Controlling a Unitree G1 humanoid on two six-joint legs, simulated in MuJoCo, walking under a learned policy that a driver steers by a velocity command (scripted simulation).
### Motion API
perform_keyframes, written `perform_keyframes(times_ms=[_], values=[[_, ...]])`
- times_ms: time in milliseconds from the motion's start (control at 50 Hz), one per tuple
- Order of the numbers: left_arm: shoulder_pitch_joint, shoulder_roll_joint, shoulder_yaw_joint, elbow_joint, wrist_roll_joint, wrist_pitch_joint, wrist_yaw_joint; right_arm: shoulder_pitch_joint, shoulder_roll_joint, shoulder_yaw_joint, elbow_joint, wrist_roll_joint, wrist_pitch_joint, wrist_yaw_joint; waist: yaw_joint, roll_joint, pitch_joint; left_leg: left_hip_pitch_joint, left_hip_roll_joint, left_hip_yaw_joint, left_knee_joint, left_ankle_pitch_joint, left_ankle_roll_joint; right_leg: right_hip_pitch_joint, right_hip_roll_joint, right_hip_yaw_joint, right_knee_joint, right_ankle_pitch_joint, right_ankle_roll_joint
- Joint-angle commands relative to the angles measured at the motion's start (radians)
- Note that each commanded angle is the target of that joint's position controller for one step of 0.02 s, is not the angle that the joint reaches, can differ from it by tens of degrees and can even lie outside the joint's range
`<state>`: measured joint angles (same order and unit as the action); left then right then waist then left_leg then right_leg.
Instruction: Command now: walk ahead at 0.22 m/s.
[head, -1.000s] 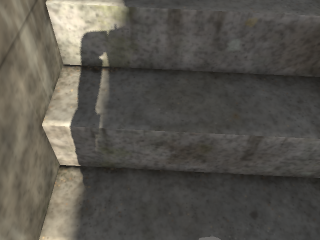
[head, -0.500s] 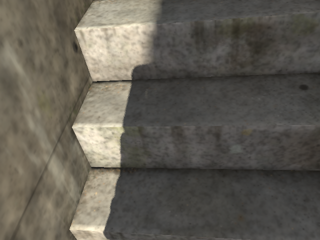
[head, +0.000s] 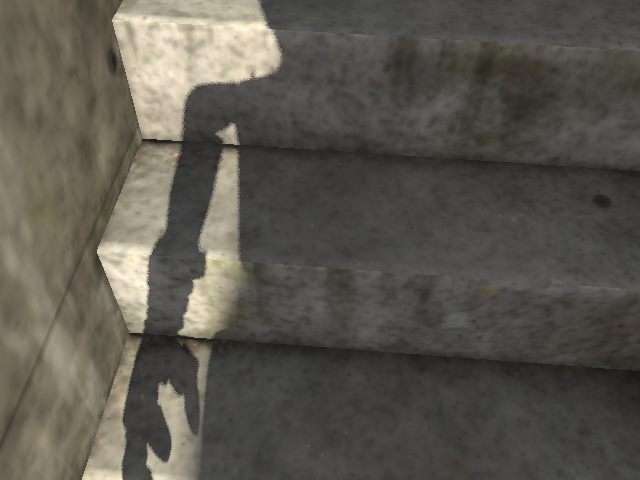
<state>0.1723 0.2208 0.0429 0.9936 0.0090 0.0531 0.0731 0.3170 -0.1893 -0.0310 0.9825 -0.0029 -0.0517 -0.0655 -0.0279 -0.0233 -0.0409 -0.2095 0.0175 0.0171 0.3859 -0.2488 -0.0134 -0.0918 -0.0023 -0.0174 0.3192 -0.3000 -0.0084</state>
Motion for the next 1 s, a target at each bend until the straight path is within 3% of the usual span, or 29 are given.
perform_keyframes(times_ms=[20, 80, 160, 200, 220, 240, 260, 280, 300, 340, 360, 400, 420, 440, 460, 480, 500, 520, 540, 560, 580, 620, 660, 700, 740, 820, 920, 960, 1000], values=[[0.044, 0.077, 0.018, -0.042, -0.009, 0.006, 0.010, 0.104, -0.153, -0.038, -0.008, 0.002, -0.011, -0.002, 0.017, 0.087, -0.047, 0.018, 0.127, -0.157, -0.038, 0.190, 0.124, -0.009, -0.031, -0.011, 0.132, 0.286, -0.034], [0.026, 0.032, 0.012, -0.049, -0.010, -0.015, 0.002, 0.154, -0.173, -0.058, -0.002, 0.010, 0.003, -0.016, -0.001, 0.170, 0.035, 0.040, 0.229, -0.328, -0.096, -0.181, 0.223, -0.280, 0.002, -0.022, 0.272, 0.011, -0.047], [0.092, 0.022, 0.006, -0.020, -0.002, -0.051, -0.004, 0.049, -0.163, -0.065, -0.045, 0.027, 0.015, -0.033, 0.048, 0.232, 0.061, -0.102, 0.281, -0.350, -0.107, -0.112, 0.274, -0.289, -0.033, 0.015, 0.386, -0.153, -0.050], [0.219, 0.070, 0.028, 0.027, -0.018, -0.057, -0.002, -0.147, -0.115, -0.037, -0.114, 0.023, 0.012, -0.028, 0.168, 0.083, 0.114, -0.424, 0.121, -0.095, 0.173, 0.296, 0.139, 0.060, -0.028, 0.052, 0.009, 0.004, -0.123], [0.412, 0.183, 0.066, 0.083, 0.004, -0.055, -0.008, -0.225, -0.069, -0.018, -0.168, 0.014, -0.015, -0.019, 0.255, -0.168, 0.028, -0.570, 0.032, 0.057, 0.605, 0.350, 0.051, 0.235, -0.178, 0.291, -0.082, 0.349, -0.194], [0.456, 0.252, 0.073, 0.101, 0.007, -0.048, -0.014, -0.075, -0.030, -0.015, -0.111, 0.019, -0.036, -0.010, 0.196, -0.359, -0.077, -0.655, -0.061, 0.061, 1.146, -0.257, -0.038, 0.289, -0.356, 0.537, -0.088, 0.705, -0.382], [0.378, 0.267, 0.070, 0.072, -0.003, -0.074, -0.010, 0.030, -0.026, -0.019, -0.095, 0.058, -0.040, 0.000, 0.123, -0.273, -0.078, -0.829, -0.016, -0.083, 1.642, -0.348, -0.051, 0.257, -0.451, 0.611, -0.096, 0.409, -0.469], [0.257, 0.207, 0.052, 0.052, -0.020, -0.097, -0.006, -0.107, 0.020, -0.001, -0.187, 0.081, -0.044, 0.003, 0.103, -0.253, 0.062, -1.110, 0.005, -0.163, 1.966, -0.401, -0.036, 0.243, -0.461, 0.548, -0.111, 0.290, -0.410], [0.259, 0.161, 0.038, 0.064, -0.009, -0.104, -0.015, -0.261, 0.086, 0.035, -0.291, 0.067, -0.057, 0.003, 0.119, -0.188, 0.122, -1.299, 0.010, -0.143, 2.128, -0.407, -0.005, 0.281, -0.427, 0.432, -0.089, 0.343, -0.330], [0.394, 0.076, 0.024, 0.131, 0.026, -0.122, -0.051, -0.367, 0.085, 0.059, -0.377, 0.042, -0.099, 0.012, 0.134, 0.000, 0.169, -1.533, 0.036, -0.071, 2.194, -0.449, 0.023, 0.394, -0.335, 0.310, -0.046, 0.536, -0.232], [0.399, 0.043, 0.010, 0.135, 0.035, -0.114, -0.060, -0.382, 0.130, 0.089, -0.423, 0.044, -0.106, 0.030, 0.115, -0.007, 0.160, -1.582, 0.048, -0.041, 2.275, -0.465, 0.039, 0.356, -0.327, 0.269, -0.046, 0.557, -0.207], [0.143, 0.078, -0.002, 0.047, 0.001, -0.109, -0.049, -0.312, 0.153, 0.132, -0.500, 0.043, -0.067, 0.063, -0.056, -0.002, 0.181, -1.186, 0.141, 0.029, 1.785, -0.282, 0.051, -0.176, -0.208, 0.048, -0.192, 0.391, -0.138], [0.122, 0.070, -0.008, 0.035, -0.020, -0.106, -0.028, -0.405, 0.141, 0.143, -0.538, 0.044, -0.037, 0.072, -0.051, -0.025, 0.200, -0.969, 0.144, 0.083, 1.601, -0.165, 0.047, -0.421, -0.158, 0.013, -0.306, 0.478, -0.166], [0.088, 0.114, -0.001, 0.005, -0.047, -0.112, -0.007, -0.403, 0.101, 0.148, -0.546, 0.037, -0.014, 0.077, -0.066, 0.005, 0.157, -0.538, 0.096, 0.197, 1.213, -0.062, 0.061, -0.644, -0.092, -0.071, -0.405, 0.735, -0.182], [0.285, 0.204, 0.011, 0.053, -0.062, -0.113, 0.005, -0.442, 0.092, 0.135, -0.551, 0.048, -0.007, 0.063, -0.048, -0.060, -0.014, -0.232, -0.014, 0.279, 1.197, -0.154, 0.074, -0.573, -0.171, 0.031, -0.390, 1.337, -0.245], [0.304, 0.269, 0.012, 0.052, -0.027, -0.116, -0.001, -0.321, -0.020, 0.076, -0.495, 0.044, 0.007, 0.038, -0.108, -0.073, -0.188, -0.093, -0.084, 0.273, 1.227, -0.267, 0.081, -0.353, -0.202, 0.016, -0.179, 2.115, -0.264], [0.268, 0.449, 0.068, 0.071, -0.009, -0.109, -0.011, -0.019, -0.058, 0.053, -0.413, -0.005, 0.024, 0.026, -0.260, -0.204, -0.356, -0.043, -0.069, 0.117, 1.068, -0.366, 0.088, -0.062, -0.328, 0.052, 0.003, 2.392, -0.287], [0.187, 0.417, 0.067, 0.045, -0.040, -0.089, -0.012, 0.074, -0.125, 0.026, -0.390, -0.023, 0.021, 0.024, -0.309, -0.244, -0.396, -0.028, -0.078, 0.053, 0.756, -0.391, 0.097, 0.114, -0.305, 0.008, 0.209, 2.317, -0.257], [0.105, 0.317, 0.051, 0.002, -0.038, -0.092, -0.008, 0.200, -0.241, -0.014, -0.291, -0.037, 0.029, 0.032, -0.316, -0.160, -0.360, 0.121, 0.001, -0.216, 0.462, -0.344, 0.158, 0.008, -0.259, 0.067, 0.487, 1.930, -0.228], [0.105, 0.076, 0.012, -0.038, 0.002, -0.124, -0.039, 0.324, -0.376, -0.054, -0.153, -0.071, 0.058, 0.022, -0.197, 0.478, -0.356, 0.278, 0.338, -0.983, -0.012, -0.160, 0.368, -0.418, 0.123, 0.153, 1.040, 0.332, -0.149], [0.117, 0.029, 0.023, -0.042, -0.013, -0.161, -0.079, 0.313, -0.262, -0.034, -0.146, -0.070, 0.043, 0.010, -0.186, 0.294, -0.381, 0.217, 0.422, -1.295, -0.140, -0.617, 0.380, -0.601, 0.177, 0.426, 1.615, 0.164, -0.105], [-0.076, -0.109, -0.031, -0.241, -0.035, -0.177, -0.098, 0.095, -0.084, 0.000, -0.028, 0.011, -0.001, 0.059, -0.034, 0.083, 0.108, -0.125, 0.337, -0.886, -0.086, -0.732, 0.258, -0.974, 0.128, 0.292, 1.954, 0.137, -0.133], [0.041, -0.135, -0.064, -0.274, -0.050, -0.153, -0.079, -0.052, 0.073, 0.034, 0.034, -0.018, -0.031, 0.104, 0.121, -0.010, 0.197, -0.301, 0.216, -0.415, 0.044, -0.351, 0.127, -0.978, 0.104, 0.299, 2.024, 0.202, -0.172], [0.080, -0.153, -0.091, -0.271, -0.044, -0.137, -0.075, -0.073, 0.077, 0.041, 0.043, -0.040, -0.029, 0.125, 0.150, -0.042, 0.163, -0.252, 0.180, -0.172, 0.042, -0.117, 0.072, -1.087, 0.077, 0.284, 1.974, 0.306, -0.171], [0.083, -0.170, -0.104, -0.256, -0.057, -0.107, -0.060, -0.018, 0.031, 0.047, 0.053, -0.064, -0.019, 0.128, 0.142, 0.016, 0.143, -0.264, 0.190, -0.089, -0.018, -0.021, 0.103, -1.189, 0.071, 0.211, 2.065, 0.300, -0.128], [-0.147, -0.163, -0.137, -0.366, -0.046, -0.089, -0.027, 0.094, -0.046, 0.049, 0.036, -0.035, -0.012, 0.089, 0.087, 0.168, 0.174, -0.349, 0.142, 0.008, -0.156, -0.154, 0.122, -1.305, 0.010, 0.066, 1.894, 0.321, -0.026], [-0.402, -0.198, -0.167, -0.468, -0.011, -0.086, -0.031, 0.350, -0.160, -0.009, 0.084, -0.005, 0.033, -0.018, -0.035, 0.228, 0.063, 0.161, 0.293, -0.106, -0.364, 0.074, 0.217, -1.408, -0.165, -0.069, 1.724, 0.072, 0.033], [-0.430, -0.147, -0.157, -0.473, -0.029, -0.114, -0.070, 0.242, -0.147, -0.007, 0.055, 0.021, 0.034, -0.025, -0.001, 0.211, 0.007, 0.041, 0.231, 0.106, -0.338, 0.827, 0.195, -0.923, -0.105, -0.191, 1.222, -0.098, -0.064], [-0.252, -0.091, -0.120, -0.463, -0.024, -0.104, -0.078, 0.299, -0.255, -0.021, 0.073, -0.003, 0.006, -0.021, 0.098, 0.326, -0.199, 0.163, 0.325, 0.091, -0.152, 2.057, 0.261, -0.565, 0.053, -0.239, 1.205, -0.287, -0.130]])
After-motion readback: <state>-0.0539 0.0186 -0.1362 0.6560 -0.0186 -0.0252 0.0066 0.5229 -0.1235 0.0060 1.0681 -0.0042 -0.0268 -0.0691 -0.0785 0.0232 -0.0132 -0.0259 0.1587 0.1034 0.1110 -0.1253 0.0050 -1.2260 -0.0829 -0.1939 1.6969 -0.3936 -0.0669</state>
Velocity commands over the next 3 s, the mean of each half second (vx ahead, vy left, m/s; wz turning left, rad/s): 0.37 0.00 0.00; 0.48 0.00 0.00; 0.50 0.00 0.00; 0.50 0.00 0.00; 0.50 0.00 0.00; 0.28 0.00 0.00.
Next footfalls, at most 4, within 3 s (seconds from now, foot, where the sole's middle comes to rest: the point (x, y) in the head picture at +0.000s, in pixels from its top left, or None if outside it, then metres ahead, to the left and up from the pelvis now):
0.54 left None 0.22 0.11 -0.58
1.04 right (427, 433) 0.42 -0.14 -0.37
1.50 left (316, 205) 0.68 0.02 -0.17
1.92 right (498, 0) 0.90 -0.25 0.04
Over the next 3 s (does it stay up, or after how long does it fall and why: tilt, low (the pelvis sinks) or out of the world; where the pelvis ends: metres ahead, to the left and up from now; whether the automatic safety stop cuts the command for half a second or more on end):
stays up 1.31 -0.19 1.21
